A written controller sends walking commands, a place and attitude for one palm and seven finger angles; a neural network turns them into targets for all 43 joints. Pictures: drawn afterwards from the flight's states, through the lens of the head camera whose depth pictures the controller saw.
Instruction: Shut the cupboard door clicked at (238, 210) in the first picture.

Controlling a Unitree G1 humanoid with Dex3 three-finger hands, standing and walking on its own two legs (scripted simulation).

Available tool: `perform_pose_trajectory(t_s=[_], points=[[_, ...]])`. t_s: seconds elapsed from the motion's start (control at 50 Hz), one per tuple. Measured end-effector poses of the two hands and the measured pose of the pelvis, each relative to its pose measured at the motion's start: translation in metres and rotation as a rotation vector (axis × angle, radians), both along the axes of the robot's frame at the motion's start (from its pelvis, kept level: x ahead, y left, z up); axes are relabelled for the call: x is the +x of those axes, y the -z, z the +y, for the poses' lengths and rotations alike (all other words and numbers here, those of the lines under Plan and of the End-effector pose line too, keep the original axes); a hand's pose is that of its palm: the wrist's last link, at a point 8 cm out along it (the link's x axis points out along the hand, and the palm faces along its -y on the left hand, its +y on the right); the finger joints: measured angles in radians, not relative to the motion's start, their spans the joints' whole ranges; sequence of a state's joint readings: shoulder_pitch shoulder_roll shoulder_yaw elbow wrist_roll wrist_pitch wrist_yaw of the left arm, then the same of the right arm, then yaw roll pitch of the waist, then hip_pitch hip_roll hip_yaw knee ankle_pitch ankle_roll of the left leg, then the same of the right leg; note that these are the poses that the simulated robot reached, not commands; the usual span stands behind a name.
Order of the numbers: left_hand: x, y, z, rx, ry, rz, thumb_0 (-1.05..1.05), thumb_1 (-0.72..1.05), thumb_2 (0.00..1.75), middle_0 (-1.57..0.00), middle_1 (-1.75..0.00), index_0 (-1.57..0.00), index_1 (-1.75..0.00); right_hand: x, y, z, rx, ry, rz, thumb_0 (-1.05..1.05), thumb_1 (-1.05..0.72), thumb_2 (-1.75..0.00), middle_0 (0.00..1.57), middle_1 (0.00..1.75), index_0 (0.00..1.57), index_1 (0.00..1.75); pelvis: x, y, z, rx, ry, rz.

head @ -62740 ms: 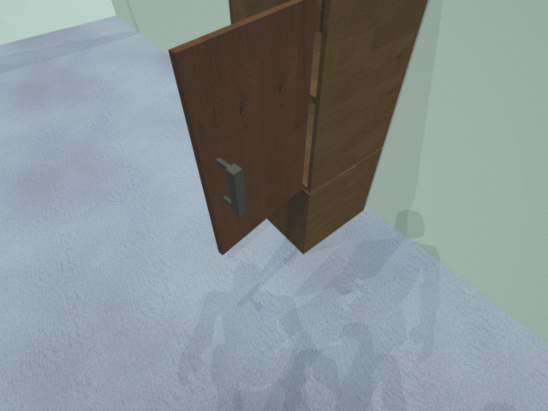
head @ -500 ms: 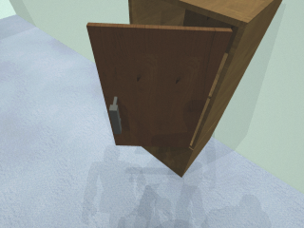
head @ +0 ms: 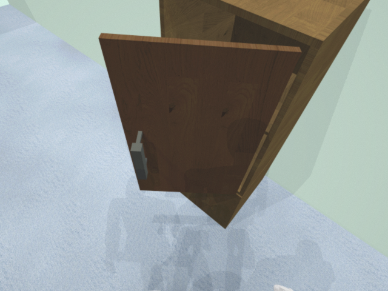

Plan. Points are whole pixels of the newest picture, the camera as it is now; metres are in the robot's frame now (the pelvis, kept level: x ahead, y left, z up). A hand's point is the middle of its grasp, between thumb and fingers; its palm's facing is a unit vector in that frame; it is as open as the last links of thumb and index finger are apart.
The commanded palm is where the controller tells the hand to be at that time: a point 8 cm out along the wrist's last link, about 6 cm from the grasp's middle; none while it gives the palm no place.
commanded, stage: come to a stop and stand still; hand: left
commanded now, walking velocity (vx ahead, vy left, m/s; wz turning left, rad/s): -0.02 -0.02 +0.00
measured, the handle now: (141, 155) +0.44 +0.19 -0.07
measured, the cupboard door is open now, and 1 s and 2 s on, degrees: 39 39 39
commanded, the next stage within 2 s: look again from close up in 1.42 s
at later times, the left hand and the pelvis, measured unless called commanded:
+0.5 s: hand out of the picture +0.04 +0.13 -0.17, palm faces -0.03 -0.97 -0.26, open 7.4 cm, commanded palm none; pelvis -0.02 -0.06 -0.01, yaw +0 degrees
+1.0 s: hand out of the picture +0.03 +0.11 -0.17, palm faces +0.03 -0.98 -0.21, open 7.4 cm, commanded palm none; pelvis +0.02 -0.06 +0.00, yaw +0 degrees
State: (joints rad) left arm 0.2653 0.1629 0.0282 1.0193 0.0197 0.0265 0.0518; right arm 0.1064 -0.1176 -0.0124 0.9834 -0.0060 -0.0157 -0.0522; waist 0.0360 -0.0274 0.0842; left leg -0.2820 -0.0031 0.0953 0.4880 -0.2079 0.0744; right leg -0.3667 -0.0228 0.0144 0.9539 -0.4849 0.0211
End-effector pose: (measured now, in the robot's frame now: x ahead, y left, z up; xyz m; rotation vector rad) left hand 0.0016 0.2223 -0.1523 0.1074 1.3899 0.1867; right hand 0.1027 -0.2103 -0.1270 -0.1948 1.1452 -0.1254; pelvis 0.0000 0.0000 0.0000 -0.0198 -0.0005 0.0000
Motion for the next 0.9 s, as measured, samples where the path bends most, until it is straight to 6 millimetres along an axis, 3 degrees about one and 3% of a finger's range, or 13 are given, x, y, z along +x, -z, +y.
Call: perform_pose_trajectory(t_s=[0.08,0.18,0.34,0.46,0.56,0.62,0.7,0.9], points=[[0.028,-0.007,0.003,0.034,0.018,-0.1,0.0,0.91,0.9,-0.2,-0.3,-0.2,-0.3,-0.011,0.0,-0.015,0.001,-0.01,0.012,-0.01,-0.93,-0.9,0.21,0.3,0.21,0.3,-0.011,-0.001,-0.01,0.001,-0.009,0.006],[0.04,-0.004,-0.002,0.086,0.085,-0.192,0.0,0.91,0.9,-0.2,-0.3,-0.2,-0.3,-0.029,0.014,-0.047,0.018,0.026,-0.016,0.0,-0.92,-0.9,0.21,0.3,0.21,0.3,-0.019,0.017,-0.029,0.036,0.016,0.012],[0.039,-0.017,-0.025,0.107,0.143,-0.205,0.01,0.91,0.9,-0.2,-0.3,-0.2,-0.3,-0.089,0.037,-0.074,0.055,0.097,0.05,0.01,-0.91,-0.9,0.2,0.3,0.2,0.3,-0.024,0.019,-0.045,0.037,-0.005,-0.032],[0.035,-0.019,-0.042,0.088,0.139,-0.182,0.01,0.91,0.9,-0.2,-0.3,-0.2,-0.3,-0.141,0.04,-0.076,0.068,0.108,0.202,0.01,-0.91,-0.9,0.2,0.3,0.2,0.3,-0.023,0.015,-0.055,0.043,-0.007,-0.027],[0.025,-0.018,-0.05,0.072,0.12,-0.127,0.01,0.91,0.89,-0.2,-0.3,-0.2,-0.3,-0.165,0.035,-0.072,0.081,0.111,0.303,0.01,-0.91,-0.9,0.2,0.3,0.2,0.3,-0.019,0.01,-0.06,0.042,-0.01,-0.017],[0.02,-0.016,-0.052,0.062,0.107,-0.089,0.01,0.92,0.89,-0.2,-0.3,-0.2,-0.3,-0.166,0.031,-0.07,0.084,0.109,0.332,0.01,-0.91,-0.9,0.2,0.3,0.2,0.3,-0.014,0.008,-0.063,0.04,-0.011,-0.011],[0.014,-0.013,-0.056,0.046,0.088,-0.05,0.01,0.91,0.9,-0.2,-0.3,-0.2,-0.3,-0.154,0.028,-0.068,0.081,0.099,0.337,0.01,-0.91,-0.9,0.2,0.3,0.2,0.3,-0.007,0.005,-0.064,0.036,-0.012,-0.006],[0.015,-0.009,-0.063,0.019,0.05,-0.014,0.01,0.91,0.9,-0.2,-0.3,-0.2,-0.3,-0.082,0.023,-0.074,0.044,0.055,0.221,0.01,-0.92,-0.9,0.2,0.3,0.2,0.3,0.014,0.002,-0.064,0.034,-0.01,-0.008]])
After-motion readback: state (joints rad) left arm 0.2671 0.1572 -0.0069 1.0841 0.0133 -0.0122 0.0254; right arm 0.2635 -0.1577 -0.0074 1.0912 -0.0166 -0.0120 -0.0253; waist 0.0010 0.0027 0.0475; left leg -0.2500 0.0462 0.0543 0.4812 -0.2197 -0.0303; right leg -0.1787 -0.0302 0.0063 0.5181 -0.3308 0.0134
